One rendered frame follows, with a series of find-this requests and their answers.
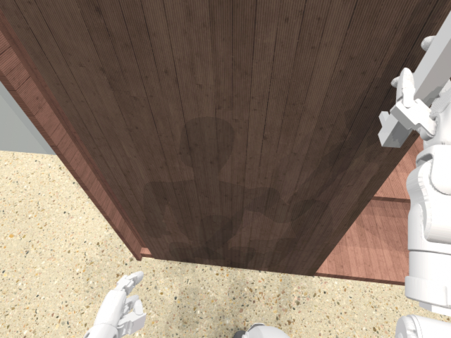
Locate right robot shin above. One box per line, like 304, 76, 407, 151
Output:
247, 323, 265, 332

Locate handle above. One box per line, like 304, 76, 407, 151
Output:
378, 11, 451, 148

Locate robot left forearm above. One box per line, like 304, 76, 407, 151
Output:
83, 324, 118, 338

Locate robot right forearm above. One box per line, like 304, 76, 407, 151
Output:
405, 144, 451, 317

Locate right robot hand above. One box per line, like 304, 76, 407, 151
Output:
390, 36, 451, 149

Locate robot right upper arm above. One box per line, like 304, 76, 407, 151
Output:
395, 314, 451, 338

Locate left robot hand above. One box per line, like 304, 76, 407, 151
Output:
93, 271, 147, 338

